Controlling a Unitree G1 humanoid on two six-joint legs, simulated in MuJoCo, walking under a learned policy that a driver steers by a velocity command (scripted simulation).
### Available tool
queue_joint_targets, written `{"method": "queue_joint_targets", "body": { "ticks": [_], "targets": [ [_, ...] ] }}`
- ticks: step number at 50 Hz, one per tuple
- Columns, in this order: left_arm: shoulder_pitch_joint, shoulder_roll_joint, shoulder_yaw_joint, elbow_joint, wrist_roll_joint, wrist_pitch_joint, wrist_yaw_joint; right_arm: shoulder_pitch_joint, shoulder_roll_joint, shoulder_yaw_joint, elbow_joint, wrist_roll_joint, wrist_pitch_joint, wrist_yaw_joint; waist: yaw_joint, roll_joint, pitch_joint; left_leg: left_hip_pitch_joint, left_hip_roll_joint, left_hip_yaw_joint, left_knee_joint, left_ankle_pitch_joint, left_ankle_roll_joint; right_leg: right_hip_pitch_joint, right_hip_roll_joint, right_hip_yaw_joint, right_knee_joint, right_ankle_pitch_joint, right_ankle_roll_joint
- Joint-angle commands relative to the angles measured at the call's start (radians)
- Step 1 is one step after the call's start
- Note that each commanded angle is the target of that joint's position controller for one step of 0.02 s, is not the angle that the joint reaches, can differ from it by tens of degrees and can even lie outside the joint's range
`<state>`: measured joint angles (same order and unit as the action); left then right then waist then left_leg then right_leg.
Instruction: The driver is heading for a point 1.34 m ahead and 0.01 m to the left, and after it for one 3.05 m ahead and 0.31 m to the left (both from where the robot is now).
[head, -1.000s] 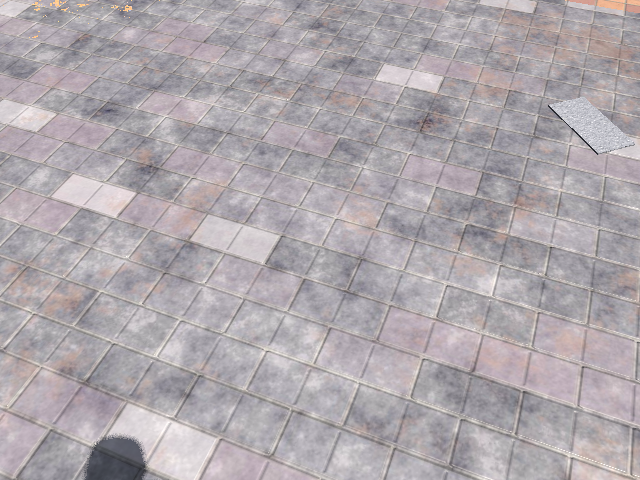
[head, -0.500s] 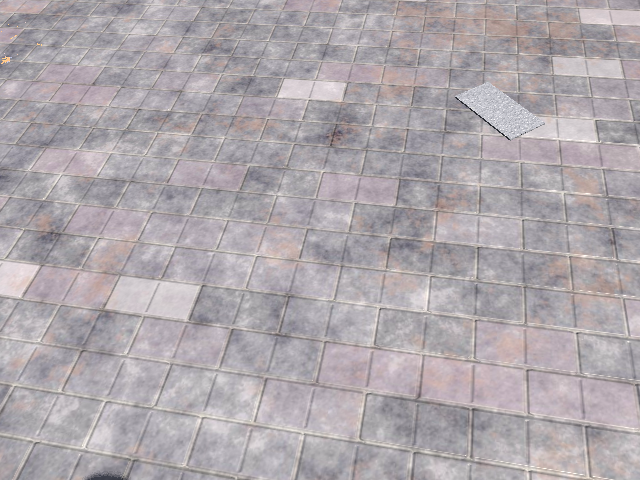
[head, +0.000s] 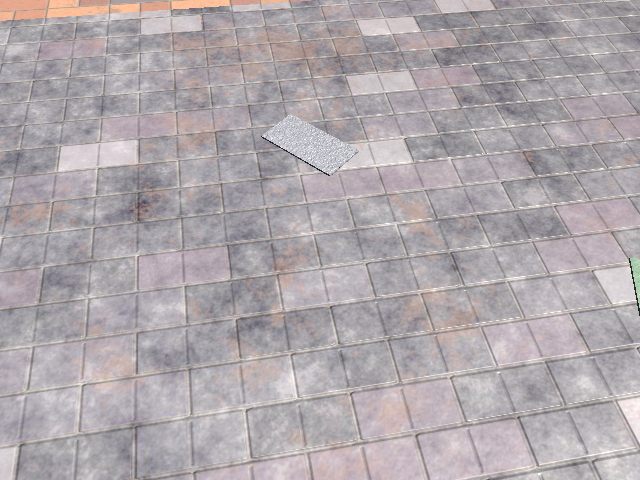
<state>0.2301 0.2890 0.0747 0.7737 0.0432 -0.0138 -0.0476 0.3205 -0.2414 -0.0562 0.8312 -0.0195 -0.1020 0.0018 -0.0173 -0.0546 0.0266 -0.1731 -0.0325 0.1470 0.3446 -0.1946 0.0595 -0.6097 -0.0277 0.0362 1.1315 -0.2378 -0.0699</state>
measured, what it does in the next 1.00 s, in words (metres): walks ahead: right foot, then left foot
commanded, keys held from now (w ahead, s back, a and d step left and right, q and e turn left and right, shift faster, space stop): w+e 0.18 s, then w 0.82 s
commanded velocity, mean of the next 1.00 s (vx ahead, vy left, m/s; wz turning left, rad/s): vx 0.50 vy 0.00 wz -0.24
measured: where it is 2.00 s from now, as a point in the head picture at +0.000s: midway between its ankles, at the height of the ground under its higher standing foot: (376, 269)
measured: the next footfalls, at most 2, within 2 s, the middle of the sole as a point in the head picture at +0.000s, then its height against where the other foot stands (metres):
right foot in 0.30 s outside the picture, level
left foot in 0.84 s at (326, 403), level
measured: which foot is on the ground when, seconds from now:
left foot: down 0.00-0.30, up 0.32-0.82, down 0.84-1.00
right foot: up 0.00-0.28, down 0.30-0.84, up 0.86-1.00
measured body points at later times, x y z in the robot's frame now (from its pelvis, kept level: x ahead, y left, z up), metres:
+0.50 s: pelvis +0.27 -0.07 +0.00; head +0.30 -0.09 +0.45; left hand +0.39 +0.17 -0.13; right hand +0.29 -0.34 -0.14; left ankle +0.29 +0.08 -0.66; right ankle +0.27 -0.12 -0.74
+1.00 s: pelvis +0.56 -0.07 +0.00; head +0.58 -0.06 +0.44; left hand +0.64 +0.18 -0.15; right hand +0.58 -0.34 -0.13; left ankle +0.61 -0.01 -0.74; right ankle +0.45 -0.18 -0.65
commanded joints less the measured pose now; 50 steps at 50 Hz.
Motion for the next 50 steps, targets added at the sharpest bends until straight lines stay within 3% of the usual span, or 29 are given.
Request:
{"method": "queue_joint_targets", "body": {
  "ticks": [1, 6, 10, 12, 13, 14, 15, 16, 17, 18, 19, 20, 21, 23, 26, 31, 37, 39, 40, 41, 42, 43, 44, 45, 46, 47, 48, 50],
  "targets": [
    [-0.020, 0.000, -0.009, -0.073, 0.000, 0.001, -0.016, 0.018, -0.076, -0.011, -0.035, 0.001, -0.024, 0.004, 0.023, 0.118, 0.015, 0.042, 0.291, -0.170, -0.207, 0.206, 0.116, -0.119, -0.048, 0.027, -0.037, 0.105, 0.012],
    [-0.206, -0.025, -0.031, -0.131, -0.008, -0.009, -0.035, 0.073, -0.099, -0.012, -0.005, 0.002, -0.016, -0.001, -0.017, 0.123, 0.047, 0.065, 0.260, -0.017, -0.192, 0.308, 0.079, -0.053, -0.036, -0.075, -0.330, 0.260, 0.003],
    [-0.295, -0.020, -0.035, -0.167, 0.000, -0.010, -0.038, 0.150, -0.129, -0.016, 0.035, 0.000, 0.006, -0.015, -0.046, 0.122, 0.070, 0.192, 0.297, 0.021, -0.141, 0.423, 0.071, -0.013, -0.008, -0.137, -0.475, 0.143, -0.034],
    [-0.260, -0.012, -0.030, -0.157, 0.007, -0.012, -0.026, 0.173, -0.151, -0.016, 0.060, -0.001, 0.021, -0.021, -0.022, 0.143, 0.040, 0.240, 0.308, 0.048, -0.025, 0.720, 0.066, 0.090, 0.055, -0.168, -0.524, 0.030, -0.070],
    [-0.185, 0.001, -0.023, -0.134, 0.009, -0.017, -0.019, 0.178, -0.166, -0.017, 0.069, -0.002, 0.030, -0.022, 0.013, 0.153, -0.005, 0.252, 0.311, 0.061, 0.092, 0.856, 0.064, 0.186, 0.093, -0.173, -0.550, -0.008, -0.092],
    [-0.037, 0.021, -0.011, -0.082, 0.016, -0.028, -0.009, 0.173, -0.171, -0.014, 0.071, 0.002, 0.038, -0.023, 0.079, 0.133, -0.086, 0.205, 0.295, 0.090, 0.273, 0.858, 0.050, 0.377, 0.129, -0.171, -0.629, 0.028, -0.118],
    [0.134, 0.073, 0.010, -0.025, 0.030, -0.036, 0.006, 0.163, -0.150, -0.004, 0.052, 0.006, 0.037, -0.021, 0.150, 0.089, -0.195, 0.017, 0.272, 0.094, 0.507, 0.623, 0.032, 0.656, 0.040, -0.045, -0.640, 0.009, -0.156],
    [0.201, 0.187, 0.035, -0.020, 0.030, -0.038, 0.023, 0.209, -0.030, 0.027, -0.018, 0.027, 0.030, 0.004, 0.124, -0.161, -0.342, -0.417, 0.130, 0.096, 0.894, -0.159, -0.026, 1.028, -0.312, 0.468, -0.670, -0.030, -0.287],
    [0.252, 0.191, 0.041, -0.022, -0.008, -0.024, 0.036, 0.125, -0.131, -0.003, -0.026, 0.023, 0.028, 0.000, 0.162, -0.077, -0.398, -0.515, 0.046, -0.077, 1.063, -0.331, -0.034, 1.009, -0.384, 0.687, -0.796, 0.088, -0.321],
    [0.183, 0.169, 0.036, -0.005, -0.017, -0.022, 0.046, 0.023, -0.133, -0.006, -0.057, 0.027, 0.023, 0.002, 0.136, -0.017, -0.244, -0.588, 0.105, -0.138, 1.050, -0.217, -0.021, 0.911, -0.327, 0.473, -0.796, 0.222, -0.285],
    [0.127, 0.117, 0.023, 0.003, -0.023, -0.030, 0.047, 0.003, -0.106, 0.006, -0.056, 0.028, 0.012, 0.004, 0.097, 0.017, -0.144, -0.549, 0.132, -0.144, 0.966, -0.156, -0.016, 0.757, -0.285, 0.362, -0.818, 0.324, -0.251],
    [0.084, 0.078, 0.011, 0.009, -0.025, -0.039, 0.045, 0.017, -0.095, 0.006, -0.039, 0.016, 0.018, 0.006, 0.050, 0.051, -0.086, -0.489, 0.157, -0.151, 0.883, -0.134, -0.017, 0.646, -0.235, 0.278, -0.847, 0.371, -0.207],
    [0.051, 0.047, -0.001, 0.014, -0.029, -0.046, 0.044, 0.055, -0.085, 0.007, -0.024, -0.004, 0.036, 0.009, 0.008, 0.040, -0.062, -0.418, 0.165, -0.154, 0.834, -0.129, -0.025, 0.557, -0.196, 0.216, -0.879, 0.381, -0.182],
    [0.056, 0.030, -0.008, 0.029, -0.032, -0.066, 0.038, 0.088, -0.067, 0.006, -0.001, -0.019, 0.065, 0.020, -0.016, 0.029, -0.054, -0.360, 0.156, -0.142, 0.791, -0.115, -0.035, 0.492, -0.167, 0.168, -0.926, 0.402, -0.180],
    [0.101, 0.057, -0.003, 0.067, -0.038, -0.079, 0.036, -0.005, -0.055, 0.004, -0.026, -0.021, 0.075, 0.032, -0.011, 0.019, 0.008, -0.432, 0.166, -0.128, 0.697, -0.007, -0.052, 0.466, -0.146, 0.119, -0.993, 0.361, -0.180],
    [0.184, 0.055, -0.009, 0.114, -0.038, -0.082, 0.035, -0.196, -0.048, 0.011, -0.078, -0.011, 0.070, 0.034, 0.038, 0.005, 0.053, -0.493, 0.155, -0.110, 0.461, 0.177, -0.058, 0.530, -0.125, 0.065, -1.010, 0.380, -0.151],
    [0.267, 0.078, -0.012, 0.175, -0.023, -0.079, 0.052, -0.344, -0.063, 0.014, -0.130, -0.008, 0.061, 0.034, 0.074, -0.001, 0.091, -0.483, 0.106, -0.088, 0.282, 0.158, -0.006, 0.685, -0.177, 0.060, -0.969, 0.467, -0.135],
    [0.247, 0.093, -0.011, 0.185, -0.019, -0.078, 0.060, -0.310, -0.070, 0.010, -0.125, -0.008, 0.054, 0.031, 0.045, -0.006, 0.080, -0.402, 0.074, -0.073, 0.234, 0.082, 0.026, 0.713, -0.187, 0.044, -0.904, 0.619, -0.118],
    [0.230, 0.104, -0.009, 0.188, -0.017, -0.078, 0.062, -0.246, -0.080, 0.003, -0.105, -0.008, 0.049, 0.024, 0.015, -0.013, 0.045, -0.302, 0.040, -0.058, 0.215, 0.041, 0.043, 0.713, -0.181, 0.031, -0.827, 0.767, -0.103],
    [0.213, 0.113, -0.007, 0.193, -0.016, -0.074, 0.061, -0.120, -0.095, -0.008, -0.063, -0.010, 0.042, 0.014, -0.043, -0.002, -0.022, -0.148, 0.002, -0.040, 0.171, 0.034, 0.064, 0.698, -0.156, 0.006, -0.674, 0.869, -0.087],
    [0.210, 0.102, -0.013, 0.191, -0.018, -0.074, 0.061, 0.059, -0.130, -0.024, -0.004, -0.023, 0.031, 0.003, -0.113, 0.030, -0.127, 0.098, 0.032, -0.077, 0.147, 0.052, 0.095, 0.588, -0.109, -0.028, -0.453, 0.769, -0.069],
    [0.256, 0.034, -0.032, 0.158, -0.041, -0.077, 0.057, 0.208, -0.232, -0.048, 0.016, -0.047, 0.024, -0.009, -0.134, 0.174, -0.272, 0.380, 0.306, -0.417, 0.118, -0.071, 0.167, 0.325, -0.017, -0.083, -0.104, 0.368, -0.038],
    [0.348, -0.003, -0.032, 0.170, -0.052, -0.077, 0.050, 0.208, -0.277, -0.059, 0.028, -0.031, 0.032, 0.002, -0.082, 0.337, -0.343, 0.500, 0.470, -0.847, -0.043, -0.064, 0.270, 0.069, 0.149, -0.024, 0.144, -0.308, -0.018],
    [0.250, 0.066, -0.016, 0.165, -0.029, -0.072, 0.053, 0.100, -0.210, -0.047, 0.021, 0.001, 0.038, 0.008, -0.050, 0.178, -0.195, 0.372, 0.411, -0.763, -0.074, -0.160, 0.232, -0.012, 0.067, 0.060, 0.192, -0.222, -0.035],
    [0.175, 0.066, -0.015, 0.145, -0.027, -0.077, 0.045, 0.002, -0.141, -0.029, 0.004, 0.008, 0.036, 0.012, -0.023, 0.108, -0.076, 0.220, 0.377, -0.607, -0.098, -0.132, 0.204, -0.011, 0.020, 0.042, 0.146, -0.118, -0.038],
    [0.142, 0.042, -0.019, 0.141, -0.027, -0.076, 0.041, -0.041, -0.099, -0.017, 0.004, 0.003, 0.030, 0.015, 0.000, 0.082, -0.028, 0.127, 0.327, -0.504, -0.132, -0.047, 0.174, 0.022, -0.017, 0.028, 0.089, -0.062, -0.035],
    [0.143, 0.029, -0.020, 0.144, -0.014, -0.065, 0.037, -0.047, -0.076, -0.009, 0.017, 0.006, 0.024, 0.014, 0.022, 0.101, -0.002, 0.063, 0.287, -0.425, -0.151, 0.039, 0.149, 0.060, -0.038, 0.019, 0.046, -0.042, -0.025],
    [0.163, -0.001, -0.027, 0.155, -0.004, -0.043, 0.024, -0.011, -0.056, -0.001, 0.048, 0.007, 0.010, 0.012, 0.044, 0.124, -0.009, 0.013, 0.253, -0.341, -0.176, 0.165, 0.141, 0.115, -0.046, -0.003, 0.017, -0.017, -0.004]
  ]
}}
